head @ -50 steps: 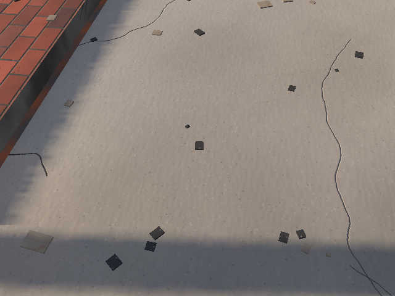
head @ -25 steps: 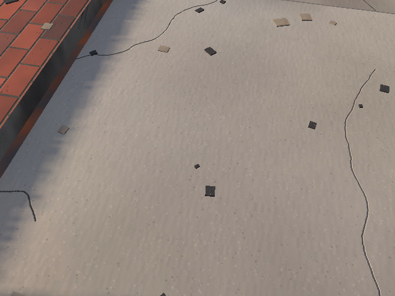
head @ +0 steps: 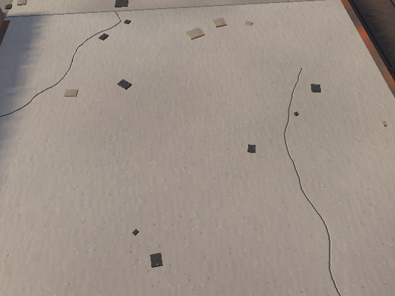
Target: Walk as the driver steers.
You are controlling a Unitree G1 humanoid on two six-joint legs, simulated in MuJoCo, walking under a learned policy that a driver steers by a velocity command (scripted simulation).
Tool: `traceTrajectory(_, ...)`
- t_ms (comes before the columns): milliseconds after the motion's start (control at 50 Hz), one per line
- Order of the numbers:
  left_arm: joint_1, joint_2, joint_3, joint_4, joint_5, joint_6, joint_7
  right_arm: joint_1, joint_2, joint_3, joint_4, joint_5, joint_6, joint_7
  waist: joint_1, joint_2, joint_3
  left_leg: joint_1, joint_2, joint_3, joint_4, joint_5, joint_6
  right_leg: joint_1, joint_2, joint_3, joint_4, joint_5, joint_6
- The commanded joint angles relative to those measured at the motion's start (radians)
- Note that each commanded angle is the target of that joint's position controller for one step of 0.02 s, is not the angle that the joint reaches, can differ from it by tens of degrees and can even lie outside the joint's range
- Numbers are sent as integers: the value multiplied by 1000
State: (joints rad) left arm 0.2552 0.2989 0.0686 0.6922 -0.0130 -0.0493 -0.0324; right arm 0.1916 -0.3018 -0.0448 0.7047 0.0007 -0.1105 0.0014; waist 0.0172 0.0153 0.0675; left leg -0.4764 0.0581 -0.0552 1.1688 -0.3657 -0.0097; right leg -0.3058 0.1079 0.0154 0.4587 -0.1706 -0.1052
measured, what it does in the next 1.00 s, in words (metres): walks ahead: left foot, then right foot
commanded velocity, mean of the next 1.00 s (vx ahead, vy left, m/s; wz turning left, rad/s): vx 0.50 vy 0.00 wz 0.09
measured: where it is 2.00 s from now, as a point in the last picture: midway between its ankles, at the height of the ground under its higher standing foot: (162, 150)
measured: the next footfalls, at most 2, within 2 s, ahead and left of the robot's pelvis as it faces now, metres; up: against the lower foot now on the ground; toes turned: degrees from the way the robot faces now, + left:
left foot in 0.30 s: +0.36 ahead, +0.13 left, +0.00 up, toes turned -11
right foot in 0.78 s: +0.57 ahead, -0.10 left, +0.00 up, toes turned +7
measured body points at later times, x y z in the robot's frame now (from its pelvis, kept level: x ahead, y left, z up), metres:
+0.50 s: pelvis +0.28 +0.06 +0.01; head +0.31 +0.07 +0.46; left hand +0.46 +0.30 -0.10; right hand +0.33 -0.22 -0.10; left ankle +0.32 +0.14 -0.74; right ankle +0.25 -0.08 -0.66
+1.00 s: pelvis +0.53 +0.00 +0.01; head +0.55 +0.00 +0.46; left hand +0.57 +0.30 -0.09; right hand +0.71 -0.26 -0.10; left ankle +0.54 +0.16 -0.66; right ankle +0.53 -0.11 -0.74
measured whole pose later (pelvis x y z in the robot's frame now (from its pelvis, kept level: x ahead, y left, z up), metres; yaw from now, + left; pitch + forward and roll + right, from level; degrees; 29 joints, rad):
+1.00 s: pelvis +0.53 +0.00 +0.01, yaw +10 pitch +1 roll -2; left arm 0.27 0.27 0.06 0.76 0.01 -0.09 -0.01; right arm 0.25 -0.33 -0.07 0.69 0.02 -0.02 0.00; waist 0.03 0.06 0.02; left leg -0.61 0.07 -0.06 1.08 -0.28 -0.01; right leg -0.15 0.03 -0.07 0.33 -0.20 -0.03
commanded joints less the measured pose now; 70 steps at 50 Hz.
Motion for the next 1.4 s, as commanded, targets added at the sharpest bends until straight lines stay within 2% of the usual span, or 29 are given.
traceTrajectory(20, -28, 127, 31, -77, 1, -23, 18, 29, -104, -29, -67, -17, 2, -3, -38, -36, -103, -136, 44, -15, -106, 62, -38, 141, -270, 327, -225, 316, -213)
traceTrajectory(120, 31, 167, 42, -47, -10, -7, 45, -156, -44, 0, -112, -14, 7, 3, 31, -86, -65, -38, -28, 22, -498, 383, -76, 22, -170, 215, -208, 201, -130)
traceTrajectory(200, 95, 157, 39, -17, -15, 3, 49, -215, -80, -11, -124, 7, -8, 21, 60, -113, -76, 7, -48, -9, -637, 441, -54, 109, -222, 303, -147, 75, -102)
traceTrajectory(260, 91, 146, 36, -3, -5, 5, 48, -157, -108, -27, -110, 6, -19, 27, 23, -149, -71, 44, -36, -1, -671, 350, 4, 196, -275, 350, -75, 119, -77)
traceTrajectory(300, 83, 101, 20, -8, 5, 6, 42, 6, -150, -51, -70, -7, -24, 19, -55, -126, -164, 273, -20, 9, -696, 331, 75, 187, -203, 277, 143, 302, -33)
traceTrajectory(320, 142, 56, 1, -21, 22, 3, 44, 137, -209, -64, -59, -19, -25, 19, -75, 22, -315, 540, 139, -219, -671, 331, 169, 39, -119, 200, 437, 119, 9)
traceTrajectory(340, 256, 22, -11, -25, -7, -10, 43, 210, -264, -82, -9, -11, -12, 34, -36, 349, -364, 761, 293, -692, -840, 58, 320, -298, 4, 107, 736, -368, 82)
traceTrajectory(360, 202, 109, 0, -19, -13, -17, 41, 196, -173, -58, -19, 21, -10, 41, -60, 216, -285, 738, 295, -784, -904, -174, 305, -425, -61, 160, 826, -375, 79)
traceTrajectory(380, 69, 148, 11, -41, -15, -22, 39, 133, -128, -45, -32, 23, -3, 38, -78, 111, -156, 622, 259, -640, -908, -137, 270, -461, -105, 131, 827, -280, 75)
traceTrajectory(420, -44, 120, 7, -75, 18, -41, 39, 85, -115, -37, -43, 4, 9, 35, -59, 11, -66, 454, 176, -469, -921, 116, 255, -430, -155, 97, 722, -177, 77)
traceTrajectory(480, -29, 77, -1, -78, 29, -48, 34, 93, -94, -29, -35, 6, 11, 22, -24, 85, -100, 400, 108, -353, -946, 312, 258, -334, -171, 73, 556, -145, 106)
traceTrajectory(580, -178, 27, -25, -104, 23, -51, 27, 142, -154, -49, -7, 22, 32, -8, -64, 75, -69, 286, 71, -261, -960, 348, 244, -234, -129, 41, 222, 50, 158)
traceTrajectory(680, -284, 58, -15, -125, 6, -67, 15, 209, -153, -51, 17, 31, 57, -18, -90, 83, -64, 283, 74, -319, -901, 272, 210, -114, -84, 66, 53, 160, 156)
traceTrajectory(740, -222, 90, 6, -110, 1, -77, 18, 184, -144, -53, 11, 32, 67, -21, -33, 104, -75, 286, 70, -370, -818, 252, 175, 23, -90, 65, -25, 116, 115)
traceTrajectory(760, -147, 111, 19, -92, 6, -78, 24, 175, -119, -46, 4, 28, 68, -20, 7, 100, -112, 253, 33, -350, -740, 271, 149, 147, -113, 65, -53, 104, 88)
traceTrajectory(780, -11, 157, 35, -76, 20, -79, 35, 155, -68, -28, -15, 16, 63, -16, 74, 32, -217, 158, -17, -283, -518, 214, 113, 358, -246, 179, -40, 53, 29)
traceTrajectory(800, 96, 242, 58, -52, 30, -63, 39, 255, 1, -5, -42, 30, 53, -18, 59, -223, -350, -127, -147, -126, -217, -93, 49, 653, -466, 531, -86, -124, -114)
traceTrajectory(820, 114, 193, 51, -34, 13, -53, 29, 272, -70, -16, -45, 42, 50, -21, 57, -285, -313, -295, -92, -102, -32, -228, 33, 637, -538, 743, -156, -337, -156)
traceTrajectory(840, 73, 126, 33, -40, 8, -53, 29, 206, -132, -35, -39, 42, 55, -21, 66, -181, -184, -338, -48, -113, 44, -143, 27, 528, -493, 639, -177, -356, -124)
traceTrajectory(860, 28, 96, 23, -42, 13, -51, 29, 157, -133, -39, -43, 32, 62, -20, 52, -122, -113, -322, -20, -88, 56, -69, 19, 428, -448, 502, -189, -241, -96)
traceTrajectory(920, -44, 54, 10, -23, 25, -54, 28, 113, -88, -40, -62, 26, 74, -5, 3, -136, -38, -244, 41, -64, -10, 46, 7, 241, -359, 266, -260, -3, -69)
traceTrajectory(1180, 45, 185, 46, 88, -10, -37, 35, -180, -42, -14, -191, 25, 71, 56, 58, -69, 12, -176, 22, 62, -517, 330, 47, 337, -379, -105, -272, 316, -33)
traceTrajectory(1220, 48, 212, 54, 93, -16, -24, 39, -163, -69, -27, -203, 19, 76, 60, 27, -90, -20, -94, -28, 113, -542, 230, 86, 380, -384, -147, -168, 587, -11)
traceTrajectory(1260, 59, 218, 51, 99, -22, -10, 46, 30, -127, -65, -162, 15, 83, 51, -93, -81, -143, 224, -108, 147, -610, 227, 146, 315, -358, -193, 119, 817, 20)
traceTrajectory(1280, 84, 180, 31, 99, -5, -15, 48, 198, -177, -92, -117, 18, 90, 32, -171, -24, -231, 534, -65, 44, -622, 268, 184, 108, -326, -197, 358, 628, 51)
traceTrajectory(1300, 206, 30, -26, 55, 36, -34, 26, 217, -296, -103, -109, 19, 84, 19, -70, 263, -357, 913, 254, -493, -665, 177, 361, -341, -162, -174, 756, -306, 115)
traceTrajectory(1320, 147, 112, -13, 80, 0, -59, 14, 270, -215, -81, -127, 17, 77, 21, -147, 153, -519, 928, 345, -744, -818, 52, 408, -406, -123, 44, 906, -432, 106)
traceTrajectory(1340, 20, 176, 9, 44, -46, -66, 12, 225, -177, -64, -111, 2, 64, 26, -163, 90, -349, 810, 306, -564, -837, 118, 345, -481, -167, 56, 927, -354, 92)
traceTrajectory(1400, 3, 143, 6, 52, -17, -50, 23, 62, -91, -36, -98, -10, 41, 26, -45, 54, -144, 428, 197, -237, -899, 360, 265, -350, -266, 58, 749, -159, 94)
